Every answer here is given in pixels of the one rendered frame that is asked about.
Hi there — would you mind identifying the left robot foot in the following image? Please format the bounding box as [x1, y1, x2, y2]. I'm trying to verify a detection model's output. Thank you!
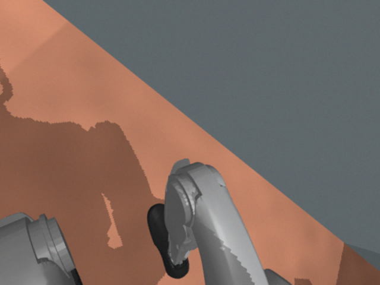
[71, 268, 83, 285]

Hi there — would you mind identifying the right robot foot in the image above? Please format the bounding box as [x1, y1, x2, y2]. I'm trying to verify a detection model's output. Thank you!
[147, 204, 189, 279]

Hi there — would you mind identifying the right robot hand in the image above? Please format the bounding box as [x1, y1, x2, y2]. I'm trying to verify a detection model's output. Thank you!
[264, 269, 292, 285]

